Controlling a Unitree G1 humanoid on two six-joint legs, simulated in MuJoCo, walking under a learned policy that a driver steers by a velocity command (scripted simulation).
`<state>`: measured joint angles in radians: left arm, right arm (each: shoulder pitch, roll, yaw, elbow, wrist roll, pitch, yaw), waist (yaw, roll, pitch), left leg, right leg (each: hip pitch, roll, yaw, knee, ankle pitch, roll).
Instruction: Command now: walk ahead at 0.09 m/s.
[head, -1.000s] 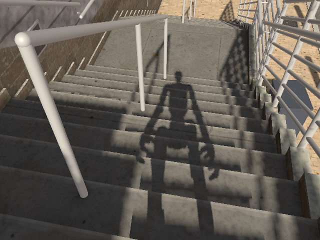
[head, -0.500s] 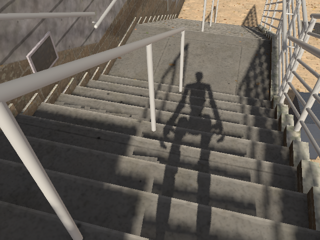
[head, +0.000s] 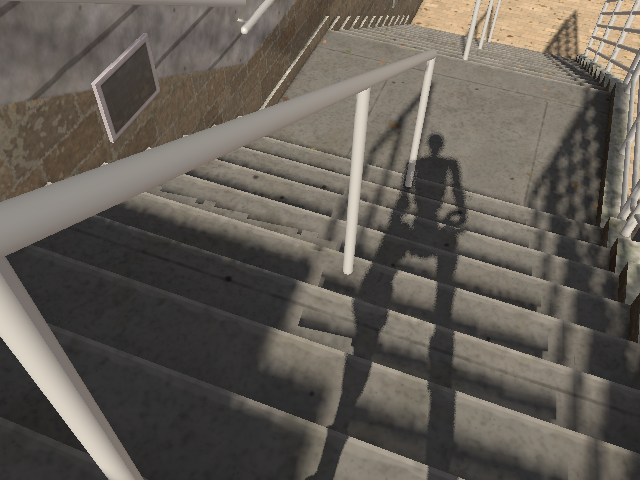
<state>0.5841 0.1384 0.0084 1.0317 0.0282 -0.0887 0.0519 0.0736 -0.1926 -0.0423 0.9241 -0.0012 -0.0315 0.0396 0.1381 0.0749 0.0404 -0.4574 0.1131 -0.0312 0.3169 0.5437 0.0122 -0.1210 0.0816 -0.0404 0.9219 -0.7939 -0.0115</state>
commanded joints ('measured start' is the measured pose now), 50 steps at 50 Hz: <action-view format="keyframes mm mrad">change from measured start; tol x32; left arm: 1 2 147 37 -22 -6 29 6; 34 -252 124 61 -202 50 -21 -49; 38 383 332 148 25 80 -119 -60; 43 -156 110 50 -84 46 -23 -145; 50 -36 105 -27 11 63 -52 -57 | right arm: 1 239 -96 -30 74 1 -29 -26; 3 640 -245 -75 115 -121 2 -6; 7 214 -101 24 27 -40 -20 78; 26 523 -19 50 164 -119 -125 -50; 50 -63 -85 36 -105 -78 -69 8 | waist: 1 -112 -31 15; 4 -191 300 -526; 9 -33 -7 114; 50 -62 -133 -28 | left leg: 1 393 -11 56 -166 147 -11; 4 1186 341 -149 341 607 407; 7 417 270 -197 32 -836 169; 9 -79 303 -203 -102 -749 203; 31 147 257 199 -160 -1057 105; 35 141 251 219 239 -1136 105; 37 -420 -93 113 899 -1197 15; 39 -834 -133 -103 962 -1164 56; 50 -152 -41 54 462 -17 12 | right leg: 1 -186 -113 138 185 554 -134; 5 -795 9 108 1214 -160 99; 13 -909 -192 202 548 733 2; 24 -1004 -237 126 557 790 -47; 33 -412 -165 -32 -119 380 -48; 35 -66 -87 -74 -356 571 -67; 37 475 -346 532 -406 1196 -309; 43 -403 -256 354 -397 633 -261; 50 -525 -157 236 -258 427 -211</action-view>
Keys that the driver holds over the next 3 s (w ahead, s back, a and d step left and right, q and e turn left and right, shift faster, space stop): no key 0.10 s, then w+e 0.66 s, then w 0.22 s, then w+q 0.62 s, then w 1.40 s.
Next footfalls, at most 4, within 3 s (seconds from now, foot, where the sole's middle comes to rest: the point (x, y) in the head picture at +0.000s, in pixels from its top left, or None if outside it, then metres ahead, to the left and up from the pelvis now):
0.04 left None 0.20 0.13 -0.86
0.70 right None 0.15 -0.19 -0.86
1.22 left None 0.49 -0.15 -1.02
1.64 right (533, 473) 0.71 -0.47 -1.19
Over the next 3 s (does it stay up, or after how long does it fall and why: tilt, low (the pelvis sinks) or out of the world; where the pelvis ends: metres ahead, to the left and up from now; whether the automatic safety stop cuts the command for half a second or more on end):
stays up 1.33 -0.46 -0.75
